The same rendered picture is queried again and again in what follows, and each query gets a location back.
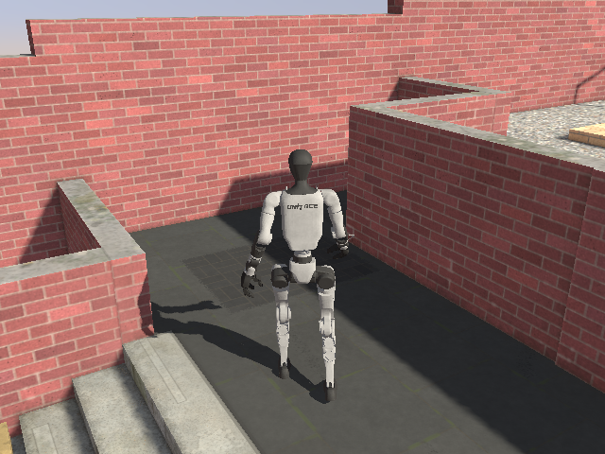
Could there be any right robot thigh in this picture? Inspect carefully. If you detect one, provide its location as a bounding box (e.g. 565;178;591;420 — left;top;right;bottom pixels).
316;265;336;337

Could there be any right robot foot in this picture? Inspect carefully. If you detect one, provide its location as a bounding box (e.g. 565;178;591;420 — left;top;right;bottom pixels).
323;379;337;401

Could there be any left robot forearm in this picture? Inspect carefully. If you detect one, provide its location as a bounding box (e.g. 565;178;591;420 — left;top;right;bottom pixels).
244;230;266;276

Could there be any robot left upper arm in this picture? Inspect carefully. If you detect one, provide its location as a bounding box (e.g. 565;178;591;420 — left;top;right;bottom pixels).
257;191;282;245

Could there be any robot left hand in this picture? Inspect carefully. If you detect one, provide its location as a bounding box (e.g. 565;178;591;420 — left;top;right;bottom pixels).
241;272;263;298

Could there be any robot right hand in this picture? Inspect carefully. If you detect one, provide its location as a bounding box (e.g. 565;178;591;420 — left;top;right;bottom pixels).
327;244;349;259

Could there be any right robot forearm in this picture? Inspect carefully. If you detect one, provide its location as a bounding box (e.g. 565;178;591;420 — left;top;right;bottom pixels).
336;224;349;250

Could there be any robot right upper arm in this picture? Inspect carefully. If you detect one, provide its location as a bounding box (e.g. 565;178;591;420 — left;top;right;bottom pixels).
320;189;346;239

